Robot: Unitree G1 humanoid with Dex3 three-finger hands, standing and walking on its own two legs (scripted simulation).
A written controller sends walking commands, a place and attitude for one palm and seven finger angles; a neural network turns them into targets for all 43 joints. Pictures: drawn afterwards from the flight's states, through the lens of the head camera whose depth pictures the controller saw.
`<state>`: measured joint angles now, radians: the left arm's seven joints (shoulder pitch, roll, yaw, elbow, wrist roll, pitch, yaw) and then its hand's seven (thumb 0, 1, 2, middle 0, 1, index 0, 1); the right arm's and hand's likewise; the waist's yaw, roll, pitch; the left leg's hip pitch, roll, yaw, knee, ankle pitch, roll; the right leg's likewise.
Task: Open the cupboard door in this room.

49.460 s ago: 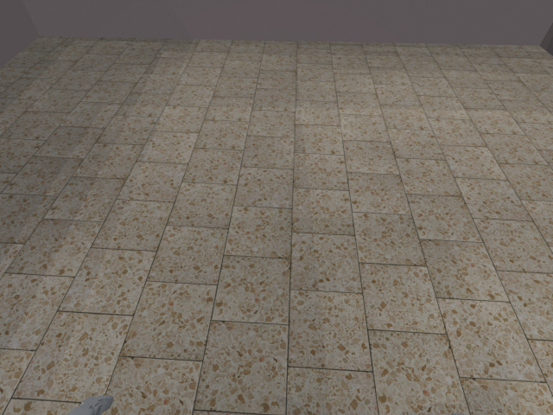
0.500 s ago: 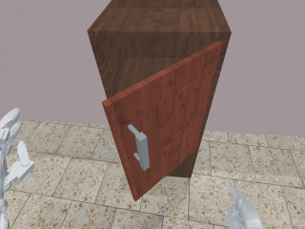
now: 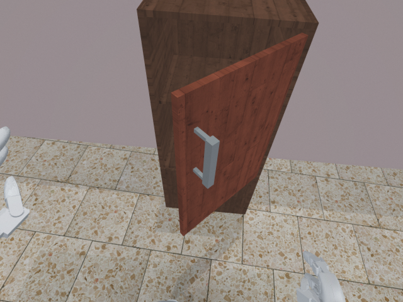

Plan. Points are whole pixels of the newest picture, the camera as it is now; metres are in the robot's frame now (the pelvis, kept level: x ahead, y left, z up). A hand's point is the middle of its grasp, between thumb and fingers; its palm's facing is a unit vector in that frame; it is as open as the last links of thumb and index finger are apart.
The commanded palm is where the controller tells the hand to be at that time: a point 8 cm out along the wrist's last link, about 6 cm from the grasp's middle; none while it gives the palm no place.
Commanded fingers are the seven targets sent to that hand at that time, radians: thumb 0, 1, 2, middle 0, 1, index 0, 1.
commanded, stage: step back with the hand held close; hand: left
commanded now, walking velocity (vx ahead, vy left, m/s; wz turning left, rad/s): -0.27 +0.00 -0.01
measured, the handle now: (203, 159) +0.40 +0.02 +0.06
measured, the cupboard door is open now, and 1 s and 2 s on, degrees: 46 46 46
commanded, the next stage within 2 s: stop stepping back and stand still in 0.40 s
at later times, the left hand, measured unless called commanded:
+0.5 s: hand out of the picture +0.11 +0.29 +0.18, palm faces +0.37 -0.82 -0.43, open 7.4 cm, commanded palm +0.03 +0.33 +0.19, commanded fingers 0.00 0.90 0.90 -0.20 -0.30 -0.20 -0.30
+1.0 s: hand out of the picture +0.00 +0.29 +0.17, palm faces +0.51 -0.80 -0.32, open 7.4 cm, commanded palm -0.07 +0.31 +0.19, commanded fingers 0.00 0.90 0.90 -0.20 -0.30 -0.20 -0.30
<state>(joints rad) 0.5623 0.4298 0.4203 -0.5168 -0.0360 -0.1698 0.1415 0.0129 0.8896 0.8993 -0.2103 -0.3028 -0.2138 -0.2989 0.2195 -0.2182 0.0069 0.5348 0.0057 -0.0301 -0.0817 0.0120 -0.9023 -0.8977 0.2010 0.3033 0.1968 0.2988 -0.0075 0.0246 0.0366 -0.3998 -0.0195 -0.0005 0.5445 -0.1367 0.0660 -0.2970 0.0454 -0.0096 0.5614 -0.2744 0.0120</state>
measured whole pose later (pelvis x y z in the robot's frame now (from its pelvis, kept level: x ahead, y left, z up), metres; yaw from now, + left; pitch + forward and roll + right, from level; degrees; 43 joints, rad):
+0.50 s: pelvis -0.11 +0.03 +0.01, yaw -1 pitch +1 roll -4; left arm 0.51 0.46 0.44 -0.59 -0.06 -0.18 0.14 0.02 0.89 0.90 -0.21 -0.30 -0.21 -0.30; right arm 0.12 -0.17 0.00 0.58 -0.02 -0.11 -0.03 0.01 -0.90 -0.90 0.20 0.30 0.20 0.30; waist 0.01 -0.02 0.06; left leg -0.39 0.02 0.03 0.47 -0.10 0.07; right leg -0.43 0.08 0.05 0.99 -0.47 0.03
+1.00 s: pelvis -0.21 +0.02 -0.01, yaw -2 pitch -2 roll +2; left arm 0.39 0.37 0.42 -0.34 -0.05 -0.17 0.17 0.01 0.89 0.90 -0.21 -0.30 -0.21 -0.30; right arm 0.30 -0.25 -0.01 0.72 0.00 -0.10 -0.08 0.02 -0.90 -0.90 0.20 0.30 0.20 0.30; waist -0.01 -0.03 -0.07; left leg -0.34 -0.02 0.07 0.65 -0.30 0.04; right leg -0.13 0.01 -0.03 0.73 -0.51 -0.01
